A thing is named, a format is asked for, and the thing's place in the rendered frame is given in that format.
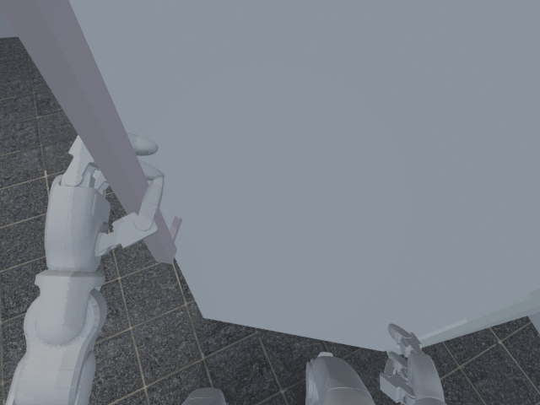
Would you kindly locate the right robot thigh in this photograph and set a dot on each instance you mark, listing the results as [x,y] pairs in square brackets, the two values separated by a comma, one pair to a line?
[332,381]

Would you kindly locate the handle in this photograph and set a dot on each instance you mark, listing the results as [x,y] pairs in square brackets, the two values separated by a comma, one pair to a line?
[51,34]

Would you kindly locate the robot thigh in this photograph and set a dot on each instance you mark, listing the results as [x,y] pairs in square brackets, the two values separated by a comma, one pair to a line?
[206,396]
[332,381]

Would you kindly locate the right robot hand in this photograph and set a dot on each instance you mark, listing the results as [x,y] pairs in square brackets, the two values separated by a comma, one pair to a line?
[416,378]

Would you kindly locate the left robot hand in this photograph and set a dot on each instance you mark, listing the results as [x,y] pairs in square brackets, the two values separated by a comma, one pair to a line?
[77,208]

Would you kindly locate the left robot thigh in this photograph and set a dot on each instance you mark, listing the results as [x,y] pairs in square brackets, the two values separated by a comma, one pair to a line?
[206,396]

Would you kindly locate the left robot forearm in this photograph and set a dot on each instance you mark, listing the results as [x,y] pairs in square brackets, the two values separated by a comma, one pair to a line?
[60,329]

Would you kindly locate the fridge door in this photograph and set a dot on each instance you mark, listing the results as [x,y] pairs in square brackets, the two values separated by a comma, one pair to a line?
[338,165]

